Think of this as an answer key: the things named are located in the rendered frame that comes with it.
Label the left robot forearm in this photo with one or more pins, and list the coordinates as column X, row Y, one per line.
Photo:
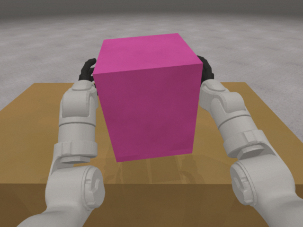
column 77, row 122

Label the robot right upper arm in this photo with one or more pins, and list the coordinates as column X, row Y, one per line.
column 264, row 183

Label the carton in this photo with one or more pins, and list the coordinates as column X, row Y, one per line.
column 148, row 87

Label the robot left upper arm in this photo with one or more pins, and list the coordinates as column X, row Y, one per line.
column 72, row 194

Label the robot right hand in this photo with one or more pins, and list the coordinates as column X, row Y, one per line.
column 207, row 70

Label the pedestal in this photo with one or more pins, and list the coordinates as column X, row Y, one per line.
column 188, row 190

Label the robot left hand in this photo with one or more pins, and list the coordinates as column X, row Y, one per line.
column 86, row 71

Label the right robot forearm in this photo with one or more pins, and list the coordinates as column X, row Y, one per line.
column 241, row 137

